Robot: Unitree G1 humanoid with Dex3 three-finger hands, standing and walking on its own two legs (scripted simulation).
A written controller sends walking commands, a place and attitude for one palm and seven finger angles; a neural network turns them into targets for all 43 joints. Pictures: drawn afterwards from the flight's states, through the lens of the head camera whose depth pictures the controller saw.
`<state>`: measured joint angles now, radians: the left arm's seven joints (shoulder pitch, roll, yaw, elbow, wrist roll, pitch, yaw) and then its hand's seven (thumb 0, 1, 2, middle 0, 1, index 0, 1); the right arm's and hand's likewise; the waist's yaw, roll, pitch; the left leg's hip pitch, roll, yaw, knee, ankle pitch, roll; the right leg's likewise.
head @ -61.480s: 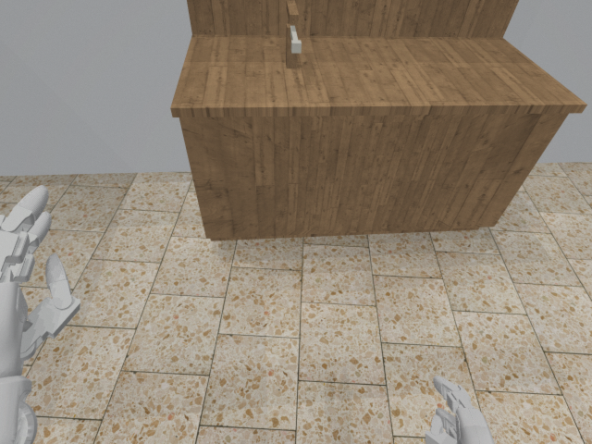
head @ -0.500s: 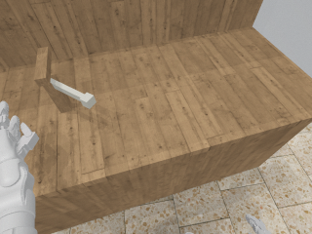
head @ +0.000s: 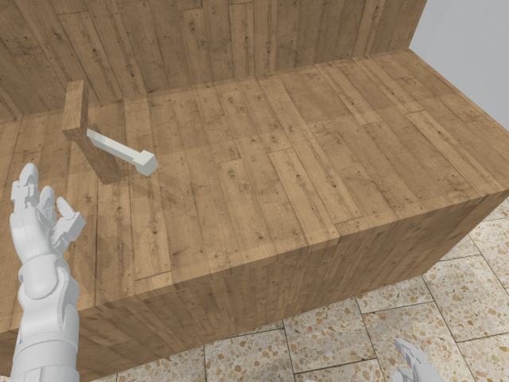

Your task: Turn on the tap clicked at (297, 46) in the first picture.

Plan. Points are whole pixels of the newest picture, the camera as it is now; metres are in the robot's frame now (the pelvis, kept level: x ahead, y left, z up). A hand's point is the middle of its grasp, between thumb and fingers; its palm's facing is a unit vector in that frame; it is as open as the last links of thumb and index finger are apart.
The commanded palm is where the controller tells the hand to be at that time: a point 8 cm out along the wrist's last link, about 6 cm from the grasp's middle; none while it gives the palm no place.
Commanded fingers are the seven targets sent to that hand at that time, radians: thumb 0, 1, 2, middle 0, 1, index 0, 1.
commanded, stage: push the lever round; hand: left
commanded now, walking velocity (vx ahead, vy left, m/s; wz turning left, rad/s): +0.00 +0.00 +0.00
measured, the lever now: (145, 163) +0.44 +0.22 +0.09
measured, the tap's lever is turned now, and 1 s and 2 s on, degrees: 44 44 55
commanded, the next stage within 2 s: none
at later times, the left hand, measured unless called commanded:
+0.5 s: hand (110, 204) +0.36 +0.26 +0.07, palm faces +0.64 -0.76 -0.06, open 7.8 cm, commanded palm +0.31 +0.29 +0.07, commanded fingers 0.00 0.90 0.90 -0.15 -0.15 -0.15 -0.15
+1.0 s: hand (129, 193) +0.38 +0.24 +0.07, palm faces +0.72 -0.69 -0.06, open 7.8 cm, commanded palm +0.34 +0.26 +0.07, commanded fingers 0.00 0.90 0.90 -0.15 -0.15 -0.15 -0.15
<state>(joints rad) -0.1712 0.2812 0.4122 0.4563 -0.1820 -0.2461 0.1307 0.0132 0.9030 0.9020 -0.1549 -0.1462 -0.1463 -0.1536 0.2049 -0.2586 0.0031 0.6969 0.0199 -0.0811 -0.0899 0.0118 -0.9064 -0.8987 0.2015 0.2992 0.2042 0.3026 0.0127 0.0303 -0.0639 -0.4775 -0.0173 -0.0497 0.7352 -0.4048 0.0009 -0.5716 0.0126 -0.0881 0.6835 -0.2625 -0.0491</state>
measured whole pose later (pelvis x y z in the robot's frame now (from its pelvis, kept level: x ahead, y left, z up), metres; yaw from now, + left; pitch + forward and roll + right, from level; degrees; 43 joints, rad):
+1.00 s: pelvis +0.01 +0.00 +0.00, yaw +0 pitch +10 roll -1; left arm -0.34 0.09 0.27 0.50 0.00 -0.18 0.63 0.01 0.90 0.90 -0.15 -0.15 -0.15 -0.15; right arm 0.16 -0.22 -0.02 0.72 -0.04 0.00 -0.06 0.01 -0.91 -0.90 0.20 0.30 0.20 0.30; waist -0.01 0.02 -0.09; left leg -0.50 -0.02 -0.05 0.74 -0.41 0.00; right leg -0.59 0.01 -0.09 0.68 -0.27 -0.05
